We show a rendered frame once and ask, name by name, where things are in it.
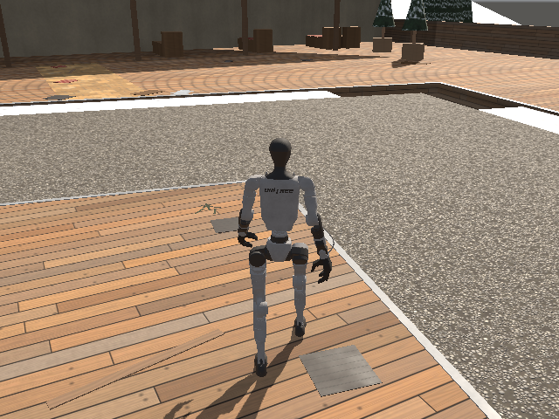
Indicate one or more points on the right robot upper arm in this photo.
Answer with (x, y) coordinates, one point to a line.
(307, 185)

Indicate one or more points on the left robot forearm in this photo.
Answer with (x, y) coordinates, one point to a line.
(243, 225)

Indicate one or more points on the robot left hand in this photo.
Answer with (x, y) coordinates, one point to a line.
(242, 241)

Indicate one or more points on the left robot thigh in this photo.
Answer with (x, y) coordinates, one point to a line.
(257, 262)

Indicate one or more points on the right robot forearm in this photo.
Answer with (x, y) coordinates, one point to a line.
(319, 239)

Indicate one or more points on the robot head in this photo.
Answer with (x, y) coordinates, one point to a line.
(280, 150)

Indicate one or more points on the robot right hand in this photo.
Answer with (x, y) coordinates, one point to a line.
(327, 266)

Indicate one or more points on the left robot upper arm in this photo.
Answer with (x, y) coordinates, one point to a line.
(251, 185)

